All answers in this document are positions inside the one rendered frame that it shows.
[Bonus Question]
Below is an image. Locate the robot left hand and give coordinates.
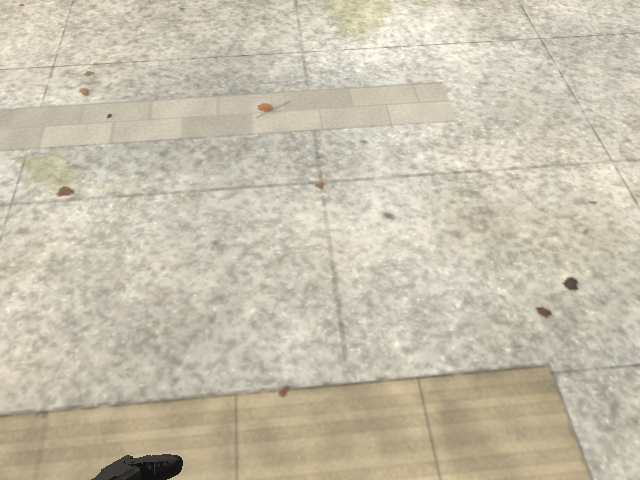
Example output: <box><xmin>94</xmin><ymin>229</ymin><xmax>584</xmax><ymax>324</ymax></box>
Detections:
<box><xmin>91</xmin><ymin>454</ymin><xmax>183</xmax><ymax>480</ymax></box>

